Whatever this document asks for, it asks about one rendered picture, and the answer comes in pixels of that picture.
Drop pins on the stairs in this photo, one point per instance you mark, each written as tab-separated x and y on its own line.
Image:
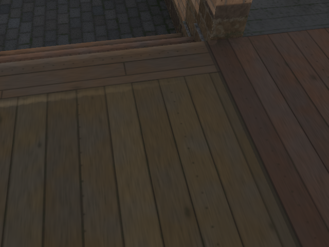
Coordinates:
92	47

